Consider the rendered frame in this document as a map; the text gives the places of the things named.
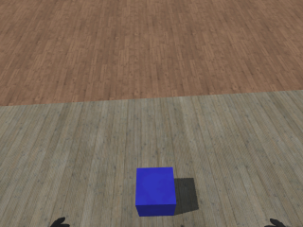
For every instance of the carton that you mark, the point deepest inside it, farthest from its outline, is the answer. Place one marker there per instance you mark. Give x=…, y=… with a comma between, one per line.
x=155, y=192

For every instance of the robot left hand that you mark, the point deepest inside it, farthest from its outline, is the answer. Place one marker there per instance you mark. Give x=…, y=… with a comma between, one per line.
x=59, y=223

